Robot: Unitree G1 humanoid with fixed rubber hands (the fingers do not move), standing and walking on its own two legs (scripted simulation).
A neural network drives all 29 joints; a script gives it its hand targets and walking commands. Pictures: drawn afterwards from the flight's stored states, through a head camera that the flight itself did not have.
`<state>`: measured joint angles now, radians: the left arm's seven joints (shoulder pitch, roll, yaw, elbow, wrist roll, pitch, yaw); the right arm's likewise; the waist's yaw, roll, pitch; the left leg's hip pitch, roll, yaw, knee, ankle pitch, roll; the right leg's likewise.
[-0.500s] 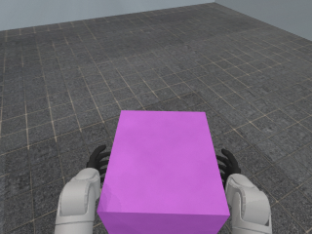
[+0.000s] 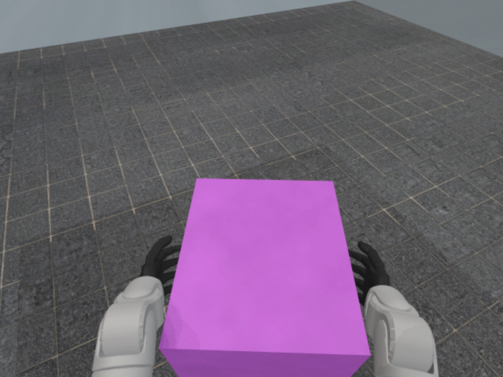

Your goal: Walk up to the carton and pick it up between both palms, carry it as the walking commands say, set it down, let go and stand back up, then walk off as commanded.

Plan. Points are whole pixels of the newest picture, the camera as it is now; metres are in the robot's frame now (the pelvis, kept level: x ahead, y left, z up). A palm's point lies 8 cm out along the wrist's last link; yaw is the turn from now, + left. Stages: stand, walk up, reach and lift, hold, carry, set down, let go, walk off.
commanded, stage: carry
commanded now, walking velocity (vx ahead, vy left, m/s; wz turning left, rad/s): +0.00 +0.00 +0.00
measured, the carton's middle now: (262, 289) +0.29 -0.01 -0.04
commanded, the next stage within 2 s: none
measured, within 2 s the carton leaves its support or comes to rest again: neither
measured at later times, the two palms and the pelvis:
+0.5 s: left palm (166, 294) +0.24 +0.14 +0.04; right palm (391, 303) +0.23 -0.20 +0.04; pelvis -0.02 -0.02 +0.00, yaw +0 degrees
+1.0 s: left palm (171, 297) +0.23 +0.13 +0.05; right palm (400, 308) +0.22 -0.21 +0.04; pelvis -0.03 -0.03 +0.00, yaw -1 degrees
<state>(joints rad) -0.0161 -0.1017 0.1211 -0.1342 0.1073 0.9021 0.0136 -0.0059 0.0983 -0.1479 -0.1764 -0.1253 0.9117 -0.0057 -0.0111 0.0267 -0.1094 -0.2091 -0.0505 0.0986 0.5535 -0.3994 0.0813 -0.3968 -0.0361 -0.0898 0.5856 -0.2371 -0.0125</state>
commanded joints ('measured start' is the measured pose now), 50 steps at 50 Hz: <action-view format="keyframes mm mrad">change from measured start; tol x16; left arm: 1 -565 -651 -630 -214 -217 -48 -142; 50 -569 -735 -619 -133 -210 -84 -153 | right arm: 1 -477 613 634 -81 229 -44 172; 12 -613 686 711 -222 296 -46 162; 14 -520 653 606 -3 204 -59 179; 22 -635 672 690 -215 268 -91 169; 28 -445 626 607 -30 178 -112 164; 34 -595 655 718 -282 286 -102 157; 36 -523 617 583 -21 173 -121 175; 50 -593 684 652 -64 240 -82 170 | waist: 1 -13 24 -204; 50 8 -23 -181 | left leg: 1 -32 185 -165 -136 334 -23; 40 -8 187 -133 -107 301 -34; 50 -78 199 -165 -198 84 -14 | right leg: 1 195 -108 141 -49 204 -73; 40 217 -122 178 -102 358 -74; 50 196 -91 153 -117 80 -55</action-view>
